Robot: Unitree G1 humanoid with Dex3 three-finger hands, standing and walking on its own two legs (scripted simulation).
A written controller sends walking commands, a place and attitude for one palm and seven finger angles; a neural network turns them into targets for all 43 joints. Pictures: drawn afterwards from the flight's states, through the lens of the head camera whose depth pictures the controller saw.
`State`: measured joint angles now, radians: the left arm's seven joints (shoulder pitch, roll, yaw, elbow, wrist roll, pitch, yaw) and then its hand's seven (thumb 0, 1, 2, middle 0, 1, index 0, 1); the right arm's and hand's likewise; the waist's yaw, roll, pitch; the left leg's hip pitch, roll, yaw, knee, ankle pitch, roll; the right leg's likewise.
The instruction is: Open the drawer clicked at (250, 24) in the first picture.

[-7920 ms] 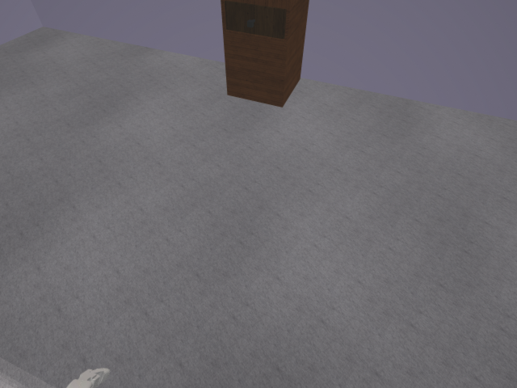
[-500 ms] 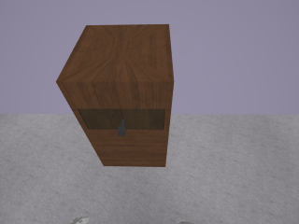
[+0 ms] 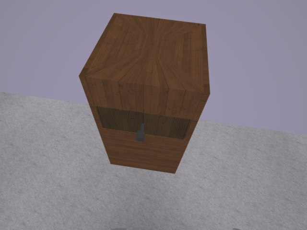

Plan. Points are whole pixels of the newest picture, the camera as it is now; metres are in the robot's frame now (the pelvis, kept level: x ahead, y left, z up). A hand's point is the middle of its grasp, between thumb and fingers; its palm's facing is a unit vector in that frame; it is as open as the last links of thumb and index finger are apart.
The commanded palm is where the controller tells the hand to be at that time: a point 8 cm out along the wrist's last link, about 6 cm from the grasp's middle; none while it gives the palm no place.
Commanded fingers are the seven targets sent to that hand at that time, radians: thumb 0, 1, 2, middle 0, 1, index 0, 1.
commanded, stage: come to a stop and stand still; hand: left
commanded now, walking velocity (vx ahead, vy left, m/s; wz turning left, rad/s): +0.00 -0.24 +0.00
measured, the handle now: (141, 132) +0.49 +0.08 -0.21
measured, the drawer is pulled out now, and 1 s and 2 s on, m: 0.00 0.00 0.00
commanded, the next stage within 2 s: look again from close up in 1.04 s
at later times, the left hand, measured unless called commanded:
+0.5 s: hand out of the picture +0.01 +0.16 -0.16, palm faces -0.06 -0.98 -0.21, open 7.4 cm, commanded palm none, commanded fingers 0.00 0.90 0.90 -0.20 -0.30 -0.20 -0.30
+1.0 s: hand out of the picture -0.05 +0.07 -0.16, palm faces +0.03 -0.99 -0.17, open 7.3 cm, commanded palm none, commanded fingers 0.00 0.90 0.90 -0.20 -0.30 -0.20 -0.30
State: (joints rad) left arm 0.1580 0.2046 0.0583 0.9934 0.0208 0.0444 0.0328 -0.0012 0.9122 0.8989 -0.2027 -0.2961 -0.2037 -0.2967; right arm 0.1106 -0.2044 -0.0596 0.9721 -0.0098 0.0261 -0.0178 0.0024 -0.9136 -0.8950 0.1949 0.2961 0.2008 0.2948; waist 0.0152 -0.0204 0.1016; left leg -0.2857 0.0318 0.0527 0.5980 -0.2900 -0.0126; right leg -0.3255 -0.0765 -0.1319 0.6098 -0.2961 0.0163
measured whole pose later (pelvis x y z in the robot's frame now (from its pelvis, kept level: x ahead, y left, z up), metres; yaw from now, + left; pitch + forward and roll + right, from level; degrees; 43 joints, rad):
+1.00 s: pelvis -0.03 -0.09 +0.01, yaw -2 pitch -1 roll +0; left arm 0.29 0.11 0.01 1.15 0.00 0.01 0.03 0.01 0.93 0.90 -0.20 -0.30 -0.20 -0.30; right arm 0.24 -0.14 -0.01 1.16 -0.01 0.01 -0.06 0.02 -0.93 -0.89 0.20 0.30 0.20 0.30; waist 0.01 0.01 0.04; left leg -0.14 0.06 0.04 0.44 -0.28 -0.05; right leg -0.12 0.05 -0.09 0.43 -0.30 -0.07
